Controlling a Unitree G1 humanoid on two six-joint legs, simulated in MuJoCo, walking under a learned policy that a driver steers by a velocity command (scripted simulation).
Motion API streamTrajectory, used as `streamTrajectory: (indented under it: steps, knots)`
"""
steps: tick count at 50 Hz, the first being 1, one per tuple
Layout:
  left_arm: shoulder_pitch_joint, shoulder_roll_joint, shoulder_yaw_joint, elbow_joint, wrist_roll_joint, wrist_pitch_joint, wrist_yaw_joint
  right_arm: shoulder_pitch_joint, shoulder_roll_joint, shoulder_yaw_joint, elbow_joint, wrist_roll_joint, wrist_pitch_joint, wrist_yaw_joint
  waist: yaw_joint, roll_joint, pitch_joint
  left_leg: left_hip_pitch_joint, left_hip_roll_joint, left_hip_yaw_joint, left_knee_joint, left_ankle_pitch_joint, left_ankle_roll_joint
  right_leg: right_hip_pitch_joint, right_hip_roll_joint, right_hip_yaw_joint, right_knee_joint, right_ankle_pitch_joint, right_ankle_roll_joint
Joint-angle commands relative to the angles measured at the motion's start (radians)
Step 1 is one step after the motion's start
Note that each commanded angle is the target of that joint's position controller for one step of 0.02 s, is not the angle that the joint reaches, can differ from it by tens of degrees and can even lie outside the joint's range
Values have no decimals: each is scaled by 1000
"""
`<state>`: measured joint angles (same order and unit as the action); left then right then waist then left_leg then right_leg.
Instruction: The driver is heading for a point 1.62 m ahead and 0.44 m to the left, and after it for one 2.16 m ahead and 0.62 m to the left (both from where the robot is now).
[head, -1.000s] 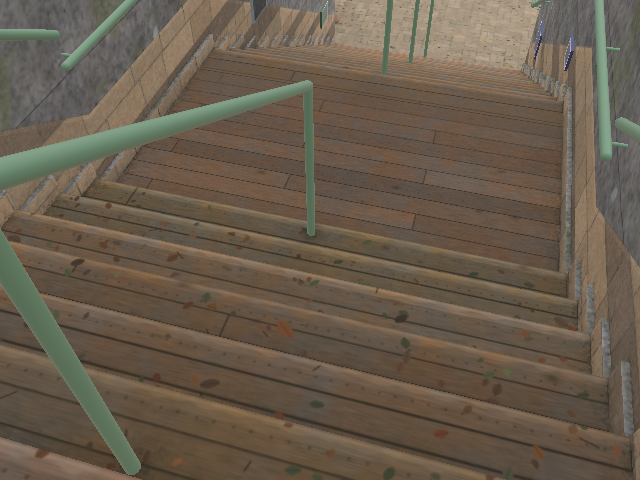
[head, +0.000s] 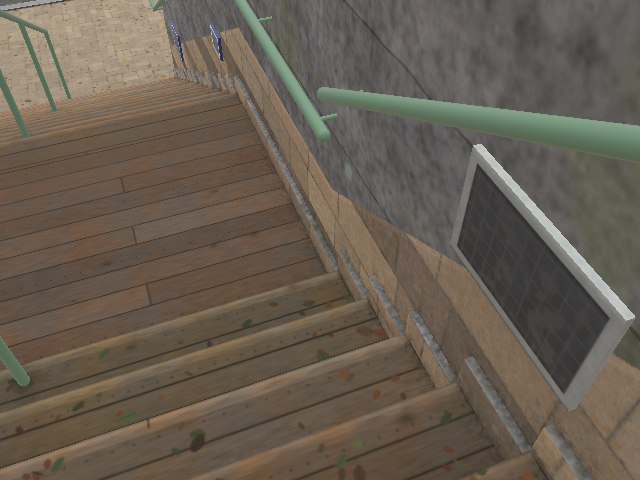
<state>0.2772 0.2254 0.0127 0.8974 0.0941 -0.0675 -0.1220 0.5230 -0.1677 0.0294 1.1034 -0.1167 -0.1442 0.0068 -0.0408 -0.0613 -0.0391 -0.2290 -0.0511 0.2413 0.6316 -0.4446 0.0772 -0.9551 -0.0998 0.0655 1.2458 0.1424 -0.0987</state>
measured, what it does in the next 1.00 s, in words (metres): goes down, turning left: right foot 0.16 m lower, then left foot 0.16 m lower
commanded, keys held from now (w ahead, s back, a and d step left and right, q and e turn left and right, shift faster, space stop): w+e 0.12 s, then w+q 0.88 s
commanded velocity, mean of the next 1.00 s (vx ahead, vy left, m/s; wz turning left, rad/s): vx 0.50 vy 0.00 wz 0.18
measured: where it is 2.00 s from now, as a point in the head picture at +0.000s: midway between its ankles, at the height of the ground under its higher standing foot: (249, 413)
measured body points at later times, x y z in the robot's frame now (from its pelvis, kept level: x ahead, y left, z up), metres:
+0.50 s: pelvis +0.30 -0.07 -0.15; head +0.32 -0.07 +0.30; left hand +0.42 +0.16 -0.29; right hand +0.23 -0.29 -0.29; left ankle +0.19 +0.08 -0.69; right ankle +0.30 -0.16 -0.88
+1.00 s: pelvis +0.57 +0.05 -0.32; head +0.58 +0.06 +0.13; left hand +0.48 +0.28 -0.46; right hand +0.67 -0.20 -0.46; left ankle +0.57 +0.14 -1.04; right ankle +0.48 -0.11 -0.79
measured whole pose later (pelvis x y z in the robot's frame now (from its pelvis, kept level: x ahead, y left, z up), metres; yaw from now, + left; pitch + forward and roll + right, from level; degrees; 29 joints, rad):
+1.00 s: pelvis +0.57 +0.05 -0.32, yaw +15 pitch +0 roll +0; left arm 0.41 0.22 0.03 1.00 0.06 -0.07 -0.08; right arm 0.28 -0.27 -0.07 1.03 -0.06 -0.12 0.08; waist 0.02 -0.01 0.03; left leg -0.32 -0.05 0.06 0.61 -0.28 0.08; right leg -0.55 -0.12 0.01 1.90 -0.71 0.04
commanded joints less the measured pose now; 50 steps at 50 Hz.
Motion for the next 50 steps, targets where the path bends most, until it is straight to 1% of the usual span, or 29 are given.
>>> streamTrajectory:
  steps: [1,2,5,7,10,13,14,15,16,17,18,19,20,21,23,26,30,31,34,38,40,41,42,44,45,46,47,49,50]
  knots:
    - [26,34,7,-50,-4,-17,9,7,-141,-11,-25,-6,-24,10,68,59,83,21,370,-260,-170,727,114,-27,-12,49,-12,-15,14]
    - [-46,22,-7,-68,1,-20,18,88,-87,1,25,-3,-25,-15,-3,42,113,267,388,-315,-114,622,89,-274,-48,195,-147,95,24]
    - [-188,15,-6,-122,12,-23,23,285,0,29,75,10,-13,-49,-86,82,128,529,366,-294,-42,597,54,-443,-34,133,-350,149,40]
    - [-285,7,-15,-146,8,-20,1,226,48,53,35,10,-18,-36,-68,61,188,225,306,-197,-36,467,69,-171,-72,36,-470,350,19]
    - [-355,1,-36,-208,22,6,-4,138,-70,13,-11,41,-21,3,-58,74,212,-256,217,-132,-96,137,108,433,10,-114,-514,291,31]
    - [-433,47,-46,-218,33,32,7,127,-136,-34,1,70,11,2,-115,56,272,76,274,-257,4,195,136,315,-6,-69,-848,115,73]
    - [-464,37,-5,-132,-137,28,65,200,-85,-24,16,107,53,-20,-178,-8,308,169,216,-229,97,408,103,324,66,-228,-941,268,96]
    - [-380,37,-15,-87,-138,19,93,269,-79,-21,36,97,80,-38,-175,15,270,180,205,-254,243,495,103,465,43,-192,-998,217,98]
    - [-254,46,-40,-86,21,18,49,266,-106,-26,57,34,87,11,-107,143,136,140,277,-347,239,425,83,696,-53,-40,-1012,254,57]
    - [-114,167,32,-61,18,-1,55,145,-155,-56,16,28,87,62,4,109,105,-13,250,-282,431,468,48,963,-4,-138,-941,155,3]
    - [150,249,67,14,42,-7,59,226,-93,-43,30,27,83,102,72,-78,-87,-250,178,-231,742,91,-51,1388,-109,-90,-799,585,-94]
    - [417,239,81,87,43,15,54,321,-41,-32,8,62,86,128,96,-239,-454,-470,84,-207,1330,-439,-125,1859,-309,28,-400,1228,-312]
    - [536,172,70,130,61,14,58,91,-61,-34,-95,90,56,144,220,-99,-501,-687,105,-262,1373,-482,-131,1910,-366,100,-459,1041,-318]
    - [419,173,68,115,43,12,74,-89,-66,-32,-162,114,42,131,200,-6,-305,-784,163,-256,1350,-449,-138,1663,-382,72,-552,891,-264]
    - [159,171,59,63,21,3,77,-128,-53,-23,-193,86,15,84,52,120,-25,-638,238,-282,1068,-296,-115,1057,-339,-9,-676,707,-201]
    - [4,66,24,0,6,-73,85,-87,-6,-28,-158,42,29,38,-42,80,93,-375,240,-327,542,208,-60,517,-248,-110,-898,215,-195]
    - [-45,75,25,-33,18,-89,80,-16,-32,-53,-140,33,32,69,-99,32,24,-214,174,-294,524,413,-28,422,-266,-169,-812,95,-186]
    - [-27,-1,6,-11,27,-90,102,-157,-50,-50,-189,27,39,65,-36,26,58,-431,252,-421,295,636,-28,602,-286,-143,-766,-130,-128]
    - [211,13,-21,81,44,-78,127,-320,-82,-51,-212,54,49,56,61,22,119,-512,266,-387,26,1013,-53,727,-264,-181,-577,-397,-34]
    - [281,79,-12,90,41,-20,109,-515,-123,-61,-269,19,74,54,126,0,187,-340,178,-229,-26,797,-53,618,-304,-145,-558,-547,1]
    - [300,94,8,106,3,-13,125,-545,-129,-66,-266,12,80,48,143,-5,236,-354,164,-194,-82,649,-22,709,-338,-109,-538,-573,16]
    - [283,166,37,120,8,-8,120,-529,-130,-74,-266,23,72,47,132,-1,257,-307,156,-190,-100,549,-16,717,-352,-107,-500,-507,31]
    - [268,170,45,130,16,-4,119,-482,-164,-90,-224,27,58,45,108,45,223,-238,144,-154,-180,606,-7,752,-296,-176,-367,-478,55]
    - [273,176,43,180,76,20,62,-20,-306,-170,-41,58,31,45,-117,149,17,477,46,-54,-244,858,32,455,-148,-287,151,-331,101]
    - [461,21,25,187,53,11,13,222,-403,-182,23,55,35,51,-72,394,-313,980,215,-304,98,1484,274,216,22,-292,690,-968,172]
    - [280,58,22,90,2,-6,-22,318,-406,-192,46,50,23,52,-171,340,-379,1098,306,-436,83,1520,310,-26,36,-191,848,-984,171]
    - [30,97,28,-32,-32,-30,-14,303,-371,-183,36,48,18,45,-236,282,-217,948,340,-579,-58,1061,293,-238,31,-148,841,-971,158]
    - [-18,115,40,-62,-62,-50,58,98,-245,-134,-23,69,23,94,-96,117,9,468,427,-709,-148,644,311,-230,-43,-16,713,-813,120]
    - [95,18,17,-20,-56,-51,95,-28,-160,-97,-28,51,31,105,23,6,54,132,445,-690,-166,490,313,-44,-97,90,526,-646,80]
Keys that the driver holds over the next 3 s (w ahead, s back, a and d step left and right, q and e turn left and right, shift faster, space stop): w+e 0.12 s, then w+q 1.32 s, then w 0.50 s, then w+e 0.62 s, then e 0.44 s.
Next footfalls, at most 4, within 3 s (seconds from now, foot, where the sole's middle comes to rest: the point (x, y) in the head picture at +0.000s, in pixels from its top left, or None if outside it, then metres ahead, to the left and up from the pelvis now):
0.36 right None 0.34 -0.17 -0.91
0.88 left None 0.61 0.15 -1.08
1.34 right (306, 410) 0.92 0.04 -1.24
1.94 left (187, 391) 1.09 0.45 -1.41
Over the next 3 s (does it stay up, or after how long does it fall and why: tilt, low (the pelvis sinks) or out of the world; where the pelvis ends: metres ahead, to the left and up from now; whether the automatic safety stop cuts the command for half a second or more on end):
stays up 1.58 0.53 -0.97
